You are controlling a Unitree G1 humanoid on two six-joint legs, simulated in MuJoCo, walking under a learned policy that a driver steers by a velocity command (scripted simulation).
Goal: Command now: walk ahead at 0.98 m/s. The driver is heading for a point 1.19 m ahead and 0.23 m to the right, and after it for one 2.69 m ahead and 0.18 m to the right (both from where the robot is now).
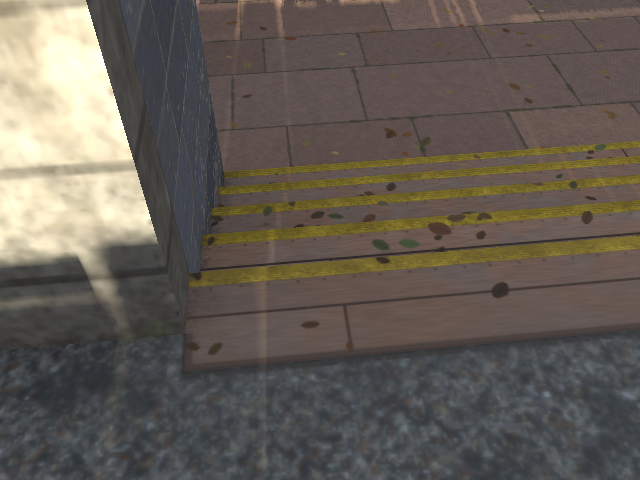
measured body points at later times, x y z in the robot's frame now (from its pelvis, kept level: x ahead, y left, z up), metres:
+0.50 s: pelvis +0.45 -0.05 +0.00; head +0.46 -0.05 +0.45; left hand +0.40 +0.20 -0.14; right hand +0.66 -0.29 -0.08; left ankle +0.62 +0.13 -0.66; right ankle +0.40 -0.13 -0.74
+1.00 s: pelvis +0.89 -0.03 -0.01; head +0.89 -0.05 +0.44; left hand +1.12 +0.19 -0.09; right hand +0.78 -0.30 -0.15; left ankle +0.85 +0.10 -0.74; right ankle +1.01 -0.22 -0.66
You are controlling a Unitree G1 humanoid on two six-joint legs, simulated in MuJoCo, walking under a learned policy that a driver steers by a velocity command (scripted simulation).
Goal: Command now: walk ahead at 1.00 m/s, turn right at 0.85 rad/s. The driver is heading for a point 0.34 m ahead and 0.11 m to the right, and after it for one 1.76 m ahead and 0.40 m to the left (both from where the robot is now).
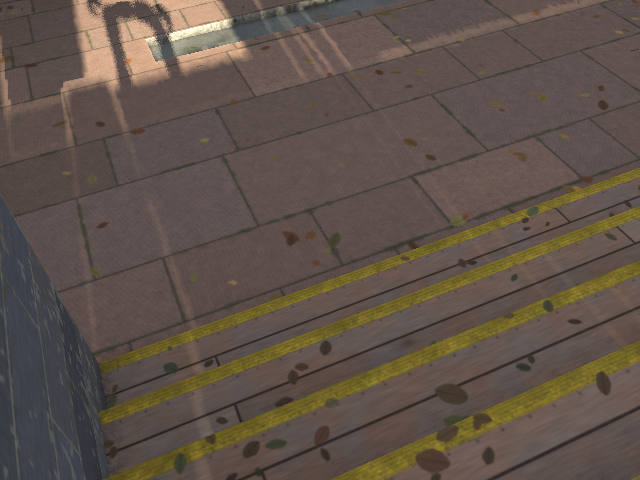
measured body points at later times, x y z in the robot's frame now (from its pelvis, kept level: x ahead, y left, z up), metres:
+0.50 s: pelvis +0.38 -0.03 -0.12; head +0.37 -0.03 +0.33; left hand +0.48 +0.22 -0.23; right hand +0.50 -0.29 -0.23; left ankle +0.45 +0.04 -0.84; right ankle +0.24 -0.08 -0.70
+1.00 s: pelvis +0.78 -0.07 -0.36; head +0.75 -0.08 +0.09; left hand +0.79 +0.22 -0.45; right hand +0.92 -0.30 -0.48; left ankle +0.61 +0.04 -0.81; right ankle +0.84 -0.18 -1.07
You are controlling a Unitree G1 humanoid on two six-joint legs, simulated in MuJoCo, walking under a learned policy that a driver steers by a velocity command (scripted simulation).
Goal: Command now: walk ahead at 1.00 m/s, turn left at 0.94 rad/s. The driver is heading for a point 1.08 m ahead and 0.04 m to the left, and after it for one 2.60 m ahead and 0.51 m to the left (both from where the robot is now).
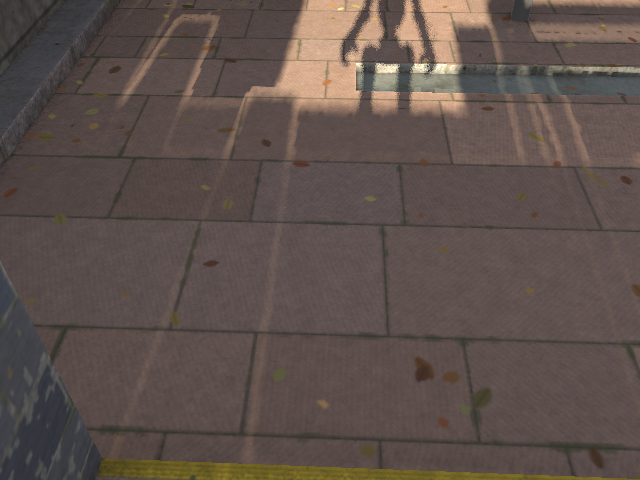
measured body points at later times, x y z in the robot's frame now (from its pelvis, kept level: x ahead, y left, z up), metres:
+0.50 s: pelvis +0.35 +0.06 -0.18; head +0.36 +0.06 +0.27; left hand +0.29 +0.32 -0.31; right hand +0.49 -0.16 -0.31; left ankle +0.33 +0.12 -0.88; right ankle +0.33 -0.16 -0.71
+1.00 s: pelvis +0.76 +0.09 -0.37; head +0.77 +0.09 +0.08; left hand +0.67 +0.30 -0.51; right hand +1.04 -0.10 -0.39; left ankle +0.90 +0.28 -1.02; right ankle +0.63 -0.01 -1.05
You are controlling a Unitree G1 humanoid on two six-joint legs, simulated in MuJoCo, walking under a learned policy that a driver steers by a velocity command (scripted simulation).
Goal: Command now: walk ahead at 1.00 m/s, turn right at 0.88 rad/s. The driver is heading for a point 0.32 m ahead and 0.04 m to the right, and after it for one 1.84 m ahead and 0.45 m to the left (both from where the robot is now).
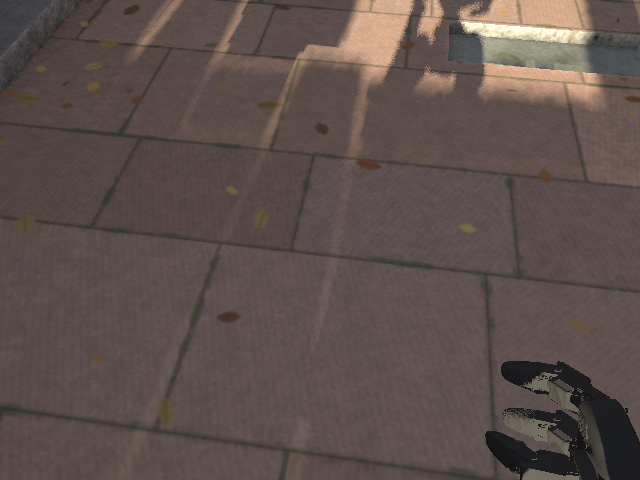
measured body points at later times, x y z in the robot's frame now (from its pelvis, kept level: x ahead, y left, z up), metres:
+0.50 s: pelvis +0.37 +0.04 -0.12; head +0.42 +0.03 +0.33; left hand +0.69 +0.21 -0.15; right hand +0.26 -0.19 -0.26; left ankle +0.29 +0.17 -0.83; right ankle +0.50 -0.07 -0.85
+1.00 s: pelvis +0.43 +0.12 -0.11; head +0.47 +0.17 +0.34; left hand +0.47 +0.45 -0.22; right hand +0.70 -0.08 -0.18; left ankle +0.44 +0.21 -0.84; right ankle +0.50 -0.05 -0.76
